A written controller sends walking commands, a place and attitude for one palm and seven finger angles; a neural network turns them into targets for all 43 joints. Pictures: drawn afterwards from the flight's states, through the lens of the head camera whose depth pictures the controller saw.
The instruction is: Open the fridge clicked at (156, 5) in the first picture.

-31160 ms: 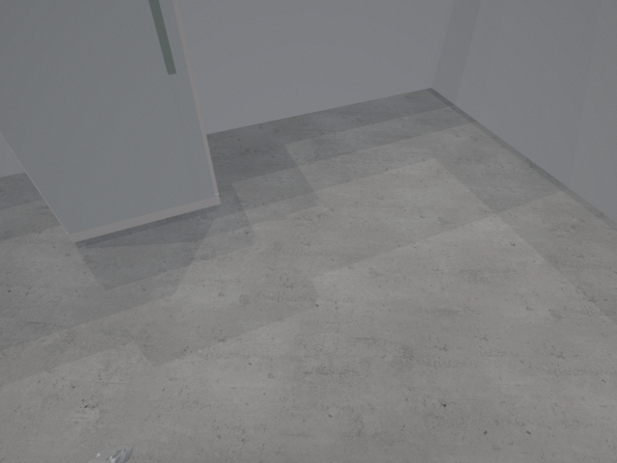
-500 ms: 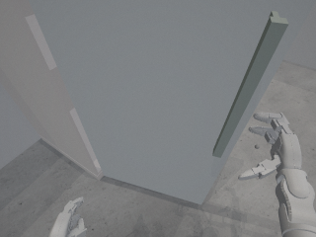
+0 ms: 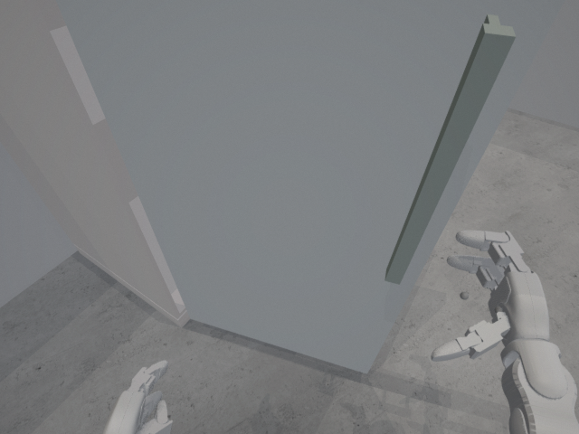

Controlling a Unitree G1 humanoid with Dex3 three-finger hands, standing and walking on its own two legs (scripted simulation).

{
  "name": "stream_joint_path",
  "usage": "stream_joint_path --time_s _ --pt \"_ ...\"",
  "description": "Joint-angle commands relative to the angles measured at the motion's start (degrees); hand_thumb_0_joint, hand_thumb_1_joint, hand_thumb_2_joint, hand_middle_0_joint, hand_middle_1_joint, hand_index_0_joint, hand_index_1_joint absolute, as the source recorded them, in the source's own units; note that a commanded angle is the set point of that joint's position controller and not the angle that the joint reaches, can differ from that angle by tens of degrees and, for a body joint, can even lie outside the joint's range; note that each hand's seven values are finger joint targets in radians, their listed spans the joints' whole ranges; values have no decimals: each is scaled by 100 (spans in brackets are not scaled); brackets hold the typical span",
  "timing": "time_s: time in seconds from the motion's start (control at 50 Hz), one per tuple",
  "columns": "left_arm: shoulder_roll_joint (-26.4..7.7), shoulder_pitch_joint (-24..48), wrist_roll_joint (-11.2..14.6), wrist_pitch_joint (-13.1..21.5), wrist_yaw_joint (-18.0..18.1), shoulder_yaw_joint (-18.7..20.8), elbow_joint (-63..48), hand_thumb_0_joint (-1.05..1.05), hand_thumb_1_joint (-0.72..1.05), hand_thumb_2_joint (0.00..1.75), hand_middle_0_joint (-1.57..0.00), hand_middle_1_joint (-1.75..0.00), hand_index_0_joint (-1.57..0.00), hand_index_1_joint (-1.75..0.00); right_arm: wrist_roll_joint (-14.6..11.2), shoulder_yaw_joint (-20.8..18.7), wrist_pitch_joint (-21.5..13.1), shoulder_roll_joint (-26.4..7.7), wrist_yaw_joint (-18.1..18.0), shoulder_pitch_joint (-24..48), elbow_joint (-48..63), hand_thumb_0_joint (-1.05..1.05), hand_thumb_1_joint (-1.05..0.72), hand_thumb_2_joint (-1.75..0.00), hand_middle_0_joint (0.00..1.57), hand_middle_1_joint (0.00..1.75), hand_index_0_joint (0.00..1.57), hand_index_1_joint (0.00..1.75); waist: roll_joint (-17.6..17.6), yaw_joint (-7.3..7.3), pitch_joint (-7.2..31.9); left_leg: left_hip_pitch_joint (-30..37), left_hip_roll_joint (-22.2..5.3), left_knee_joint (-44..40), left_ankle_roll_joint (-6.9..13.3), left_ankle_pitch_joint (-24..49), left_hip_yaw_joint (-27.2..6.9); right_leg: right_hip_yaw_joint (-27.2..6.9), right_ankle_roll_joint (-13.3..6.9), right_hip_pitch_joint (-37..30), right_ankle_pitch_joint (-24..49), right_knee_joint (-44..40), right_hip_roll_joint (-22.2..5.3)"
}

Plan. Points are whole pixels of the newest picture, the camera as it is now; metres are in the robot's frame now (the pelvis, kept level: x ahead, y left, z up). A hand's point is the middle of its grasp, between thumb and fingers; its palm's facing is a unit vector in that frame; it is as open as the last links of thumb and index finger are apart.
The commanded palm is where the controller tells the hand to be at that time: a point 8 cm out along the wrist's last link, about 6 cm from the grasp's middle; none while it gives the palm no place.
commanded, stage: slip the hand off the handle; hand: right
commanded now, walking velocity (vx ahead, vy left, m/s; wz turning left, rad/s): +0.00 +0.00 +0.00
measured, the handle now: (429, 182) +0.42 -0.17 +0.16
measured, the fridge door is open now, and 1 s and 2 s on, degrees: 74 74 74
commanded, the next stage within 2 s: draw the hand back to the body in 0.38 s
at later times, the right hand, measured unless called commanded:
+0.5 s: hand (467, 353) +0.20 -0.18 +0.10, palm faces +0.15 +0.97 -0.19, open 14.7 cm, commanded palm +0.18 -0.23 +0.11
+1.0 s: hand (522, 330) +0.21 -0.22 +0.14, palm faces +0.44 +0.90 -0.04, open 14.6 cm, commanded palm +0.16 -0.25 +0.15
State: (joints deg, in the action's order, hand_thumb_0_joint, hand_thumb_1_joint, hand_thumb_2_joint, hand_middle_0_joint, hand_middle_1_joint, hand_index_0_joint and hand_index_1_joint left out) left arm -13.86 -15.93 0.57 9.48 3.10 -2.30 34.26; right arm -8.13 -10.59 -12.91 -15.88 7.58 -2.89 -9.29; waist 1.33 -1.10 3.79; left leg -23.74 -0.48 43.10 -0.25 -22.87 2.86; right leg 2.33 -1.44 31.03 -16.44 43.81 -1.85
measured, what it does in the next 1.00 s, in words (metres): stands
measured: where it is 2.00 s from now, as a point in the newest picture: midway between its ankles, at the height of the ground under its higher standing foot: outside the picture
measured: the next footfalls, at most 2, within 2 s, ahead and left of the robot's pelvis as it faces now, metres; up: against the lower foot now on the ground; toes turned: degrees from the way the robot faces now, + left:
none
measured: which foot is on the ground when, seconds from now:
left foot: down 0.00-1.00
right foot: down 0.00-1.00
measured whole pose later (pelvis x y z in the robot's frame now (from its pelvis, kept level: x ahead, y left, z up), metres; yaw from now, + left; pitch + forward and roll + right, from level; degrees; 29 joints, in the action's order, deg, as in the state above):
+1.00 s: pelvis +0.02 +0.03 +0.01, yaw -2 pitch -1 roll +0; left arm -13.4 -13.1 0.4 11.4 5.3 -3.3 35.5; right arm -15.2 -15.6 3.5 -11.7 -2.0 -21.7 17.1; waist 2.3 -5.3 5.0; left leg -13.6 0.0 37.3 1.5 -23.1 4.9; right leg 0.1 0.7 21.4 -15.8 37.9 -1.7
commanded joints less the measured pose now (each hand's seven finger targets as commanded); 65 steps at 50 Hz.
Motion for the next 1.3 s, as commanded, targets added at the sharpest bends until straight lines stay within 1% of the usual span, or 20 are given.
stream_joint_path --time_s 0.0,0.08,0.18,0.34,0.44,0.48,0.5,0.52,0.56,0.62,0.66,0.7,0.78,0.84,0.9,0.98,1.0,1.06,1.22,1.28 --pt "-740 700 -25 379 -8 304 -1004 0 90 90 -20 -30 -20 -30 39 -638 -548 -1174 -441 896 2041 0 55 -20 25 115 25 115 521 -152 1159 -352 246 -608 165 555 27 -497 36 -1377 145 -829 65" --pt "-701 737 -3 413 -13 279 -1007 0 90 90 -20 -30 -20 -30 67 28 -406 -612 -376 429 2193 0 55 -20 25 115 25 115 457 -11 771 -482 246 -694 137 385 40 -486 12 -1274 -137 -840 49" --pt "-732 735 28 425 75 262 -1028 0 90 90 -20 -30 -20 -30 -102 -68 -91 -683 -228 -125 2207 0 55 -20 25 115 25 115 -157 -42 477 -395 216 -920 79 114 -19 -428 -18 -1021 -412 -864 100" --pt "-616 809 -54 528 31 224 -1156 0 90 90 -20 -30 -20 -30 -40 -120 -408 -686 -411 -902 3291 0 55 -20 25 115 25 115 210 -133 682 -294 183 -803 107 385 -71 -357 -38 -1122 14 -643 164" --pt "-647 755 -46 556 59 215 -1062 0 90 90 -20 -30 -20 -30 -11 10 -454 -649 -374 -722 3178 0 55 -20 25 115 25 115 162 52 276 -615 167 -860 72 24 -131 -384 -31 -864 -342 -537 171" --pt "-644 751 -27 581 100 208 -1050 0 90 90 -20 -30 -20 -30 -67 16 -397 -612 -316 -826 2961 0 55 -20 25 115 25 115 39 32 131 -663 151 -945 62 -197 -178 -385 -26 -766 -519 -539 184" --pt "-474 1161 92 663 208 222 -992 0 90 90 -20 -30 -20 -30 -1309 -734 -146 204 -759 -352 3091 0 55 -20 25 115 25 115 -287 -356 526 -290 134 -1175 82 -488 -158 -482 57 -812 -750 -653 243" --pt "-495 1205 66 762 259 165 -886 0 90 90 -20 -30 -20 -30 -1207 -521 -4 165 -949 -376 2951 0 55 -20 25 115 25 115 -449 -263 374 -285 115 -1338 44 -666 -255 -441 44 -887 -721 -610 242" --pt "-504 1122 67 826 278 198 -815 0 90 90 -20 -30 -20 -30 -1223 -751 256 67 -1217 -456 3127 0 55 -20 25 115 25 115 -110 -348 658 -87 40 -1350 57 -446 -285 -421 57 -1005 -482 -676 262" --pt "-544 943 -45 775 202 146 -874 0 90 90 -20 -30 -20 -30 -359 -210 627 -128 -1496 -641 3543 0 55 -20 25 115 25 115 255 -255 809 45 24 -1052 78 525 -171 -377 -45 -1253 216 -782 220" --pt "-560 859 -85 700 149 127 -936 0 90 90 -20 -30 -20 -30 -24 48 735 -210 -1422 -788 3860 0 55 -20 25 115 25 115 398 -210 779 83 20 -944 94 1021 -131 -340 -80 -1361 577 -804 202" --pt "-547 880 -97 669 167 109 -964 0 90 90 -20 -30 -20 -30 -134 -4 799 -229 -1251 -883 4008 0 55 -20 25 115 25 115 218 -210 639 160 40 -1019 80 1226 -120 -325 -83 -1393 643 -812 193" --pt "-534 1020 -38 631 273 140 -863 0 90 90 -20 -30 -20 -30 -789 -823 938 -387 -959 -1182 3736 0 55 -20 25 115 25 115 -527 -388 525 441 49 -1286 5 1451 -172 -296 -26 -1349 639 -860 201" --pt "-473 1088 18 574 255 128 -833 0 90 90 -20 -30 -20 -30 -874 -986 1119 -308 -957 -1424 3633 0 55 -20 25 115 25 115 -223 -480 446 552 35 -1279 18 1693 -105 -244 -3 -1442 848 -970 222" --pt "-484 1099 21 525 237 124 -849 0 90 90 -20 -30 -20 -30 -754 -858 1268 -316 -974 -1151 3911 0 51 -22 25 113 25 113 155 -406 374 456 54 -1317 44 1605 -90 -228 -18 -1613 875 -1039 228" --pt "-510 1030 -1 602 288 121 -841 0 90 90 -20 -30 -20 -30 -716 -815 1222 -434 -850 -890 4275 0 37 -29 24 104 24 104 60 -329 516 521 63 -1339 41 1825 -88 -297 -57 -1831 1040 -1046 225" --pt "-641 1004 -83 525 312 201 -718 0 90 90 -20 -30 -20 -30 182 -1143 1091 -1796 -1170 -1391 4117 0 33 -31 24 102 24 102 212 -375 301 518 -128 -1910 -10 1712 -437 -232 -102 -2012 876 -1155 246" --pt "-504 1106 -108 436 335 123 -740 0 90 90 -20 -30 -20 -30 264 -719 967 -1123 -1295 -1437 4027 0 22 -36 24 96 24 96 -63 -269 -89 609 -141 -2106 0 1474 -321 -204 -130 -2175 870 -1332 233" --pt "-549 1211 -145 330 400 142 -642 0 90 90 -20 -30 -20 -30 391 -1025 734 -1363 -1422 -1391 3685 0 -7 -50 23 79 23 79 -106 -329 -245 900 -2 -2542 3 914 -174 -204 -117 -2691 662 -1943 172" --pt "-511 1231 -151 313 371 137 -651 0 90 90 -20 -30 -20 -30 414 -1094 620 -1356 -1437 -1420 3906 0 -17 -55 22 73 22 73 225 -367 -27 1202 -15 -2493 42 1126 -151 -228 -91 -2865 856 -2107 153"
